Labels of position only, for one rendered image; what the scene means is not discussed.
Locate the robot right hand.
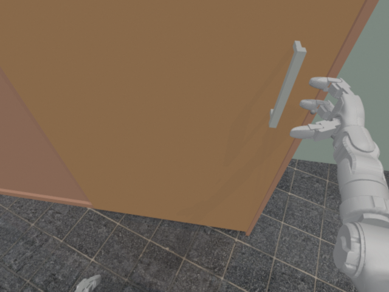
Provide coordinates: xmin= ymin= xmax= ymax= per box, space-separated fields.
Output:
xmin=289 ymin=77 xmax=365 ymax=142

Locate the right robot forearm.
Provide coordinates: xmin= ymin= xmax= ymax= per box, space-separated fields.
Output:
xmin=332 ymin=125 xmax=389 ymax=229

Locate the robot left hand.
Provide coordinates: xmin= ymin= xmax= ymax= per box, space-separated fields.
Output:
xmin=75 ymin=275 xmax=102 ymax=292

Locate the wardrobe door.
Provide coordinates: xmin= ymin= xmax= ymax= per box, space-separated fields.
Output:
xmin=0 ymin=0 xmax=365 ymax=232
xmin=0 ymin=67 xmax=90 ymax=201

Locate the handle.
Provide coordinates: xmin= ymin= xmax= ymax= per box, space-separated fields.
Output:
xmin=269 ymin=41 xmax=307 ymax=128

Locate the right robot upper arm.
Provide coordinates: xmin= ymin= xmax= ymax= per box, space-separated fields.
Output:
xmin=333 ymin=221 xmax=389 ymax=292

